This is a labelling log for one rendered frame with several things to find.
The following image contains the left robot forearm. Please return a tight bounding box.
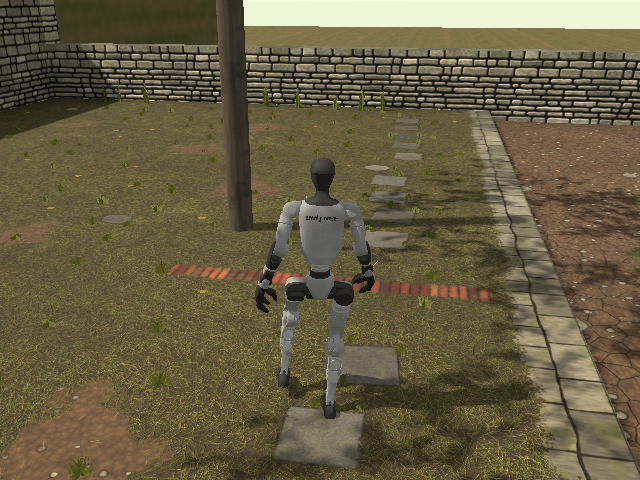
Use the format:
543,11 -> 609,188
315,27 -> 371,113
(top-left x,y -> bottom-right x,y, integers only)
258,241 -> 282,289

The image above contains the left robot upper arm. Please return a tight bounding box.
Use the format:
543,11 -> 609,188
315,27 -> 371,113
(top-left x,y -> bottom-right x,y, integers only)
272,201 -> 301,257

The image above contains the right robot upper arm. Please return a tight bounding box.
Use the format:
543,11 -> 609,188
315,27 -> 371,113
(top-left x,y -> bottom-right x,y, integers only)
343,202 -> 368,256

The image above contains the humanoid robot head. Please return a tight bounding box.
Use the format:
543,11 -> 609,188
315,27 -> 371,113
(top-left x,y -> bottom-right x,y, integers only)
305,158 -> 339,206

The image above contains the left robot shin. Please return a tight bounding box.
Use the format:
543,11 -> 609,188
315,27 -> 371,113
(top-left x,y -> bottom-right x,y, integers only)
280,310 -> 295,375

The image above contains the left robot hand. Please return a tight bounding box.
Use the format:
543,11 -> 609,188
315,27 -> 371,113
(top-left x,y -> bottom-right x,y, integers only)
254,285 -> 277,313

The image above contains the right robot hand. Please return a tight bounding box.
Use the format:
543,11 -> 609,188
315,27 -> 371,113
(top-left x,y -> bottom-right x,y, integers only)
351,273 -> 375,293

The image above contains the right robot forearm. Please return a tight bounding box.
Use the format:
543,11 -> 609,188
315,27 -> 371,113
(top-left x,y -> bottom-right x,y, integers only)
357,241 -> 374,277

